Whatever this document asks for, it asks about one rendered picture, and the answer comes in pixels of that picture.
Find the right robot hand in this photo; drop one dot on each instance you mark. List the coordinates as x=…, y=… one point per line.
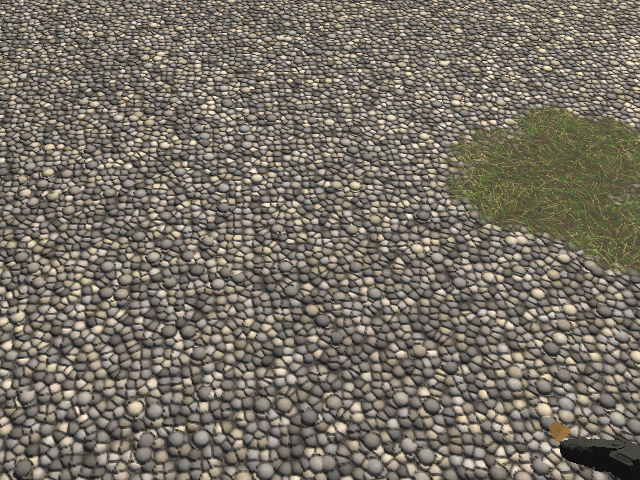
x=620, y=456

